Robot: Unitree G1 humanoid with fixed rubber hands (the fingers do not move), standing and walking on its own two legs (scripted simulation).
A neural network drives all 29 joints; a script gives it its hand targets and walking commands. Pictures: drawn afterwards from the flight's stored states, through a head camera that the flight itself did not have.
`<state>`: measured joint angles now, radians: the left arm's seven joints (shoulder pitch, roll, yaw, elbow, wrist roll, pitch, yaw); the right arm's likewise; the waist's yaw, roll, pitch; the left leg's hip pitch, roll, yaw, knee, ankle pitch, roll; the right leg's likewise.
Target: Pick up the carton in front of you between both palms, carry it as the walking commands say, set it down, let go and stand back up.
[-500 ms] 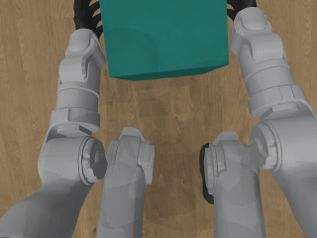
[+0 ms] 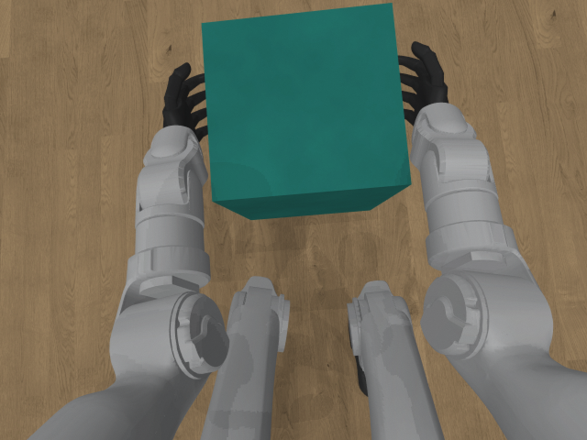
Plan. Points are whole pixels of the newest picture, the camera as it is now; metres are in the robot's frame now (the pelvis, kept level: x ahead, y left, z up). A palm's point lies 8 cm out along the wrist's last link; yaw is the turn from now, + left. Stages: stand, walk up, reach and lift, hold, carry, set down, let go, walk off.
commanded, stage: reach and lift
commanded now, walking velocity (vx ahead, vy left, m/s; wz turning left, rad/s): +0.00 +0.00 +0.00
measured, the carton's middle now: (304, 137) +0.51 +0.03 -0.13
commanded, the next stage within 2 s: none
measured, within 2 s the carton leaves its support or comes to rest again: neither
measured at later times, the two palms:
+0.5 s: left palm (122, 100) +0.45 +0.17 +0.10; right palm (521, 81) +0.47 -0.13 +0.10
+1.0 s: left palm out of the picture +0.41 +0.16 +0.25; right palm out of the picture +0.41 -0.14 +0.25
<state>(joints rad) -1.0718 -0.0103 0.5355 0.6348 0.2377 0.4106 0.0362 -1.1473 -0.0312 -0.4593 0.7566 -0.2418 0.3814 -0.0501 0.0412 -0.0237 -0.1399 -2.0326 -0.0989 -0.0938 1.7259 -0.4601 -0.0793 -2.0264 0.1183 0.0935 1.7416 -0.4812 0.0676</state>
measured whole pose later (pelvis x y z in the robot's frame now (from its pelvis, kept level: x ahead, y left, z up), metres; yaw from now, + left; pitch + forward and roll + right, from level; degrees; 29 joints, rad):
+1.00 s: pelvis +0.10 +0.00 +0.26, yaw +0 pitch +11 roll +0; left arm -0.32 -0.14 0.31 0.48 0.21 0.42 0.03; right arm -0.33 0.15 -0.31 0.50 -0.22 0.40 -0.04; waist 0.01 0.00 -0.15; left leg -0.58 -0.05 -0.14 0.68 -0.30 -0.02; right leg -0.57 0.06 0.14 0.68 -0.31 0.02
